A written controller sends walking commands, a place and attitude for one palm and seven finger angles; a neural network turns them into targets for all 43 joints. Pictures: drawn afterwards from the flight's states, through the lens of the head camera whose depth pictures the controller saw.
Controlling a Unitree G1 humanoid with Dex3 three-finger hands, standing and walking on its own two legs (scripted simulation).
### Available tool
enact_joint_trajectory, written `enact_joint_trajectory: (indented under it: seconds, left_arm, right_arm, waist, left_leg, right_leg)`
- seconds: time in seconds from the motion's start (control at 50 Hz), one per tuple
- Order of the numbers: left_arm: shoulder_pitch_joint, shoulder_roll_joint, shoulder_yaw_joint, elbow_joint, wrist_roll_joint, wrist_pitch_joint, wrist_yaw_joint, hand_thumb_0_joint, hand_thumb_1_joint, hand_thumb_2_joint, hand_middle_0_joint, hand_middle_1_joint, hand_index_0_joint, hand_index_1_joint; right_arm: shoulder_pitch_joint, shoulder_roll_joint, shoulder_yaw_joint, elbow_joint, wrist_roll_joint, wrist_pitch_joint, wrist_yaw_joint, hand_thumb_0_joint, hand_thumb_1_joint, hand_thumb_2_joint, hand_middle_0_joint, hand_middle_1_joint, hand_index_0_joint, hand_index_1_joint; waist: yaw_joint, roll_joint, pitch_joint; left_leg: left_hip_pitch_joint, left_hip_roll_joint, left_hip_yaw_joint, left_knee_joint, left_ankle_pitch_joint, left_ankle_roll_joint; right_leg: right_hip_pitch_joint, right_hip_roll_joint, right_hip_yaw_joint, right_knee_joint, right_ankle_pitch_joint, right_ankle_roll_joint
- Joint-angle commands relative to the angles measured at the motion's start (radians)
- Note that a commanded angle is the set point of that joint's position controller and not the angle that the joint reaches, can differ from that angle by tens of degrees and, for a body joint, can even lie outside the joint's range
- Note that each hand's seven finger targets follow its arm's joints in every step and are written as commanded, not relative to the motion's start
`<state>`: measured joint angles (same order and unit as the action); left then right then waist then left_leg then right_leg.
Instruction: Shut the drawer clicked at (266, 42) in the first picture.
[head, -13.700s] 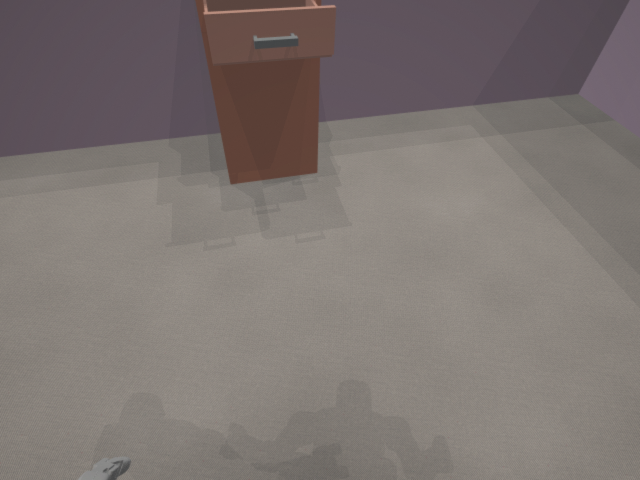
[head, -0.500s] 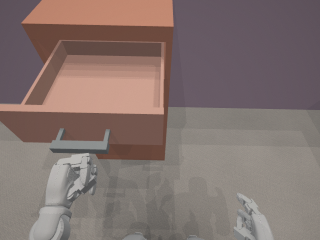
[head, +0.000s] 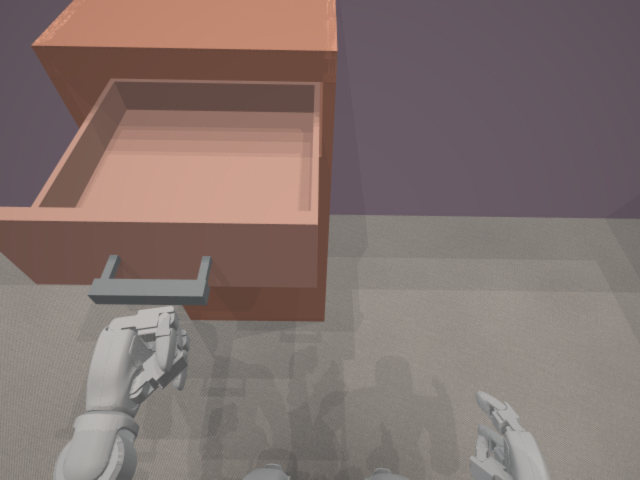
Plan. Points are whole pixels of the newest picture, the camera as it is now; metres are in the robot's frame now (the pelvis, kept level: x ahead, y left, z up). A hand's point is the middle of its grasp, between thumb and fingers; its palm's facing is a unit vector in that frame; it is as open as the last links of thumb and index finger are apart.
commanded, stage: push the drawer shut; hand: left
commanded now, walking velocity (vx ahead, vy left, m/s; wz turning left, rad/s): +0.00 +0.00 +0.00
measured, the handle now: (155, 277) +0.34 +0.22 +0.07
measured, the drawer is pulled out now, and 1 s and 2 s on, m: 0.28 0.19 0.07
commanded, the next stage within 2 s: none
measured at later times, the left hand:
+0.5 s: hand (188, 317) +0.29 +0.17 +0.06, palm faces +0.05 -1.00 -0.05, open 2.9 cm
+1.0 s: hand (199, 267) +0.36 +0.17 +0.06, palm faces +0.04 -1.00 -0.04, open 3.0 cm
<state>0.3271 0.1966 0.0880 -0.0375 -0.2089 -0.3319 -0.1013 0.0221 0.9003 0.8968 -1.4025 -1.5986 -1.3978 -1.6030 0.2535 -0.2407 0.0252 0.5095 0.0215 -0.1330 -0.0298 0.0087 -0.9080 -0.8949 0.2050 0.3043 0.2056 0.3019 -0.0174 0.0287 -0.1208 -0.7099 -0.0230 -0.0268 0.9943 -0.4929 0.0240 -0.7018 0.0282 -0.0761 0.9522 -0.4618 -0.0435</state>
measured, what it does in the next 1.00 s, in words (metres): stands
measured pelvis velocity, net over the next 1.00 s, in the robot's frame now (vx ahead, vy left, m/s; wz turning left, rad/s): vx -0.01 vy -0.01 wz -0.01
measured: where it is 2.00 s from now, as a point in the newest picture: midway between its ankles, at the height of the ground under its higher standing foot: outside the picture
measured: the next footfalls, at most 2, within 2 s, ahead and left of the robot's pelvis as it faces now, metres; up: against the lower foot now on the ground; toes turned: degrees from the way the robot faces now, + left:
none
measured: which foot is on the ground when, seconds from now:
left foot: down 0.00-1.00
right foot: down 0.00-1.00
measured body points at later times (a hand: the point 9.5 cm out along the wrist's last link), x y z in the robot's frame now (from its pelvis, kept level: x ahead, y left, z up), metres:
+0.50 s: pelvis -0.01 -0.01 +0.00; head +0.05 -0.02 +0.45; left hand +0.28 +0.22 +0.06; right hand +0.16 -0.25 -0.09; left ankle +0.00 +0.10 -0.68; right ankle +0.01 -0.10 -0.68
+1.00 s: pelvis -0.01 -0.01 +0.01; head +0.06 -0.01 +0.45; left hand +0.35 +0.23 +0.06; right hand +0.11 -0.26 -0.10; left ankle +0.00 +0.10 -0.68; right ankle +0.01 -0.09 -0.68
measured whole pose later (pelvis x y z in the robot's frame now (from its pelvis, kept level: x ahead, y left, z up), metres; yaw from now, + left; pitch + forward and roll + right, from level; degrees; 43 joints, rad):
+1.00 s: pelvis -0.01 -0.01 +0.01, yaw +0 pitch +13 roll -1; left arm -0.26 0.26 0.20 0.53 -0.20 -0.35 -0.14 -0.01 0.84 0.93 -1.40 -1.60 -1.40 -1.60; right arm 0.27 -0.26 0.03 0.61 0.03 -0.08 -0.04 0.01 -0.91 -0.89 0.20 0.30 0.21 0.30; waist -0.05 0.02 -0.09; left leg -0.72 -0.02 -0.02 0.94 -0.45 0.02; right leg -0.72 0.03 -0.07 0.91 -0.42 -0.05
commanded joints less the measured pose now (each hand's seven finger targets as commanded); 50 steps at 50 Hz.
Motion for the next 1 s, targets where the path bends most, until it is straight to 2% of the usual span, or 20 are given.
enact_joint_trajectory:
  seconds: [0.0,0.08,0.1,0.14,0.18,0.22,0.3,0.36,0.42,0.48,0.62,0.66,0.68,0.7,0.74,0.78,0.86,0.88,0.94,0.98]
  left_arm:
    - [-0.118,0.122,0.087,-0.198,-0.018,-0.087,0.002,0.000,0.900,0.900,-1.400,-1.600,-1.400,-1.600]
    - [-0.210,0.112,0.071,-0.117,-0.023,-0.056,-0.019,0.000,0.900,0.900,-1.400,-1.600,-1.400,-1.600]
    - [-0.205,0.124,0.089,-0.107,-0.026,-0.049,-0.026,0.000,0.900,0.900,-1.400,-1.600,-1.400,-1.600]
    - [-0.252,0.118,0.075,-0.112,-0.029,-0.038,-0.035,0.000,0.900,0.900,-1.400,-1.600,-1.400,-1.600]
    - [-0.264,0.165,0.127,-0.102,-0.036,-0.039,-0.033,0.000,0.900,0.900,-1.400,-1.600,-1.400,-1.600]
    - [-0.340,0.137,0.101,-0.099,-0.036,-0.047,-0.033,0.000,0.900,0.900,-1.400,-1.600,-1.400,-1.600]
    - [-0.451,0.162,0.118,-0.033,-0.034,-0.063,-0.029,0.000,0.900,0.900,-1.400,-1.600,-1.400,-1.600]
    - [-0.515,0.159,0.110,-0.010,-0.035,-0.071,-0.037,0.000,0.900,0.900,-1.400,-1.600,-1.400,-1.600]
    - [-0.561,0.184,0.125,0.034,-0.034,-0.067,-0.042,0.000,0.900,0.900,-1.400,-1.600,-1.400,-1.600]
    - [-0.633,0.190,0.121,0.059,-0.034,-0.062,-0.047,0.000,0.900,0.900,-1.400,-1.600,-1.400,-1.600]
    - [-0.693,0.201,0.149,0.172,-0.040,-0.056,-0.041,0.000,0.900,0.900,-1.400,-1.600,-1.400,-1.600]
    - [-0.747,0.207,0.152,0.197,-0.037,-0.060,-0.041,0.000,0.900,0.900,-1.400,-1.600,-1.400,-1.600]
    - [-0.732,0.231,0.174,0.224,-0.035,-0.060,-0.037,0.000,0.900,0.900,-1.400,-1.600,-1.400,-1.600]
    - [-0.752,0.205,0.152,0.231,-0.033,-0.064,-0.040,0.000,0.900,0.900,-1.400,-1.600,-1.400,-1.600]
    - [-0.810,0.211,0.151,0.247,-0.027,-0.069,-0.038,0.000,0.900,0.900,-1.400,-1.600,-1.400,-1.600]
    - [-0.842,0.234,0.166,0.295,-0.023,-0.071,-0.034,0.000,0.900,0.900,-1.400,-1.600,-1.400,-1.600]
    - [-0.901,0.219,0.150,0.320,-0.013,-0.080,-0.038,0.000,0.900,0.900,-1.400,-1.600,-1.400,-1.600]
    - [-0.903,0.243,0.172,0.333,-0.013,-0.082,-0.034,0.000,0.900,0.900,-1.400,-1.600,-1.400,-1.600]
    - [-0.923,0.219,0.154,0.339,-0.010,-0.088,-0.031,0.000,0.900,0.900,-1.400,-1.600,-1.400,-1.600]
    - [-0.954,0.253,0.175,0.371,-0.006,-0.091,-0.027,0.000,0.900,0.900,-1.400,-1.600,-1.400,-1.600]
  right_arm:
    - [-0.049,-0.122,-0.048,-0.135,0.003,-0.055,-0.014,0.000,-0.900,-0.900,0.200,0.300,0.200,0.300]
    - [-0.053,-0.132,-0.047,-0.126,0.007,-0.050,-0.017,0.000,-0.900,-0.900,0.200,0.300,0.200,0.300]
    - [-0.050,-0.133,-0.050,-0.127,0.008,-0.048,-0.018,0.000,-0.900,-0.900,0.200,0.300,0.200,0.300]
    - [-0.051,-0.132,-0.048,-0.131,0.010,-0.049,-0.020,0.000,-0.900,-0.900,0.200,0.300,0.200,0.300]
    - [-0.046,-0.134,-0.049,-0.123,0.009,-0.047,-0.022,0.000,-0.900,-0.900,0.200,0.300,0.200,0.300]
    - [-0.045,-0.128,-0.047,-0.114,0.010,-0.048,-0.023,0.000,-0.900,-0.900,0.200,0.300,0.200,0.300]
    - [-0.052,-0.133,-0.047,-0.084,0.010,-0.051,-0.028,0.000,-0.900,-0.900,0.200,0.300,0.200,0.300]
    - [-0.057,-0.132,-0.047,-0.070,0.012,-0.058,-0.028,0.000,-0.900,-0.900,0.200,0.300,0.200,0.300]
    - [-0.054,-0.136,-0.047,-0.060,0.015,-0.054,-0.031,0.000,-0.900,-0.900,0.200,0.300,0.200,0.300]
    - [-0.052,-0.138,-0.045,-0.050,0.015,-0.052,-0.034,0.000,-0.900,-0.900,0.200,0.300,0.200,0.300]
    - [-0.041,-0.138,-0.045,-0.042,0.017,-0.040,-0.033,0.000,-0.900,-0.900,0.200,0.300,0.200,0.300]
    - [-0.036,-0.138,-0.043,-0.036,0.016,-0.037,-0.032,0.000,-0.900,-0.900,0.200,0.300,0.200,0.300]
    - [-0.030,-0.143,-0.046,-0.035,0.017,-0.033,-0.031,0.000,-0.900,-0.900,0.200,0.300,0.200,0.300]
    - [-0.029,-0.140,-0.044,-0.037,0.016,-0.029,-0.030,0.000,-0.900,-0.900,0.200,0.300,0.200,0.300]
    - [-0.022,-0.141,-0.044,-0.031,0.016,-0.024,-0.029,0.000,-0.900,-0.900,0.200,0.300,0.200,0.300]
    - [-0.014,-0.147,-0.045,-0.024,0.017,-0.017,-0.028,0.000,-0.900,-0.900,0.200,0.300,0.200,0.300]
    - [0.002,-0.146,-0.048,-0.022,0.014,-0.009,-0.025,0.000,-0.900,-0.900,0.200,0.300,0.200,0.300]
    - [0.012,-0.151,-0.051,-0.017,0.015,-0.005,-0.025,0.000,-0.900,-0.900,0.200,0.300,0.200,0.300]
    - [0.021,-0.148,-0.053,-0.014,0.012,0.003,-0.021,0.000,-0.900,-0.900,0.200,0.300,0.200,0.300]
    - [0.031,-0.155,-0.052,-0.008,0.010,0.011,-0.021,0.000,-0.900,-0.900,0.200,0.300,0.200,0.300]
  waist:
    - [-0.012,0.009,-0.167]
    - [-0.032,-0.020,-0.134]
    - [-0.021,-0.013,-0.161]
    - [-0.022,-0.002,-0.195]
    - [-0.012,-0.009,-0.219]
    - [-0.029,-0.014,-0.220]
    - [-0.044,-0.032,-0.191]
    - [-0.042,0.016,-0.210]
    - [-0.046,-0.010,-0.232]
    - [-0.049,0.019,-0.243]
    - [-0.040,-0.028,-0.244]
    - [-0.041,-0.010,-0.233]
    - [-0.039,-0.030,-0.230]
    - [-0.042,-0.024,-0.238]
    - [-0.048,-0.001,-0.237]
    - [-0.054,-0.015,-0.218]
    - [-0.050,0.022,-0.270]
    - [-0.052,-0.010,-0.277]
    - [-0.050,0.020,-0.305]
    - [-0.056,-0.011,-0.294]
  left_leg:
    - [0.070,0.014,-0.019,-0.147,0.243,-0.002]
    - [0.042,0.010,-0.020,-0.145,0.194,0.002]
    - [0.050,0.009,-0.014,-0.145,0.206,0.002]
    - [0.064,0.006,-0.010,-0.145,0.226,0.004]
    - [0.061,0.008,-0.009,-0.146,0.251,0.005]
    - [0.076,0.009,-0.008,-0.143,0.262,0.005]
    - [0.047,0.009,-0.008,-0.132,0.221,0.008]
    - [0.062,0.007,-0.007,-0.134,0.216,0.006]
    - [0.060,0.009,-0.006,-0.136,0.208,0.007]
    - [0.068,0.009,-0.006,-0.142,0.215,0.008]
    - [0.061,0.008,0.001,-0.157,0.213,0.006]
    - [0.061,0.007,0.001,-0.163,0.215,0.003]
    - [0.056,0.011,-0.003,-0.164,0.221,0.006]
    - [0.064,0.009,-0.001,-0.169,0.222,0.005]
    - [0.072,0.010,0.000,-0.170,0.212,0.003]
    - [0.064,0.012,-0.004,-0.171,0.199,0.005]
    - [0.092,0.011,-0.003,-0.176,0.224,0.001]
    - [0.095,0.015,-0.011,-0.176,0.240,0.003]
    - [0.116,0.014,-0.004,-0.177,0.271,-0.001]
    - [0.089,0.015,-0.008,-0.173,0.265,0.002]
  right_leg:
    - [0.141,-0.016,0.044,-0.139,0.208,0.017]
    - [0.124,-0.019,0.055,-0.159,0.162,0.022]
    - [0.142,-0.021,0.061,-0.160,0.177,0.023]
    - [0.167,-0.025,0.069,-0.162,0.207,0.025]
    - [0.206,-0.026,0.076,-0.163,0.238,0.025]
    - [0.192,-0.026,0.073,-0.159,0.260,0.030]
    - [0.169,-0.030,0.092,-0.171,0.209,0.033]
    - [0.167,-0.033,0.095,-0.171,0.201,0.030]
    - [0.181,-0.035,0.105,-0.180,0.190,0.033]
    - [0.190,-0.035,0.105,-0.180,0.198,0.031]
    - [0.215,-0.039,0.114,-0.198,0.207,0.035]
    - [0.213,-0.039,0.109,-0.193,0.212,0.032]
    - [0.215,-0.035,0.107,-0.192,0.216,0.031]
    - [0.210,-0.035,0.102,-0.190,0.223,0.032]
    - [0.196,-0.035,0.101,-0.188,0.214,0.030]
    - [0.180,-0.032,0.098,-0.191,0.194,0.029]
    - [0.186,-0.031,0.091,-0.175,0.229,0.025]
    - [0.192,-0.027,0.085,-0.170,0.244,0.023]
    - [0.197,-0.028,0.084,-0.166,0.285,0.023]
    - [0.202,-0.025,0.084,-0.163,0.280,0.024]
